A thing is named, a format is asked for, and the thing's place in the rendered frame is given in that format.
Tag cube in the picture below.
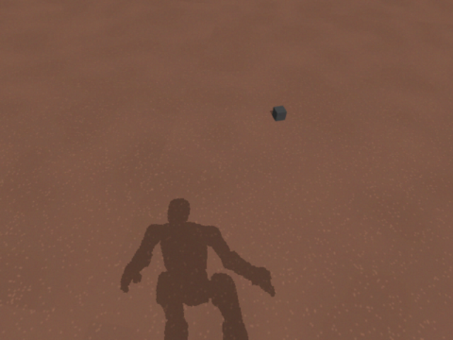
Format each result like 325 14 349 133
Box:
272 106 287 121

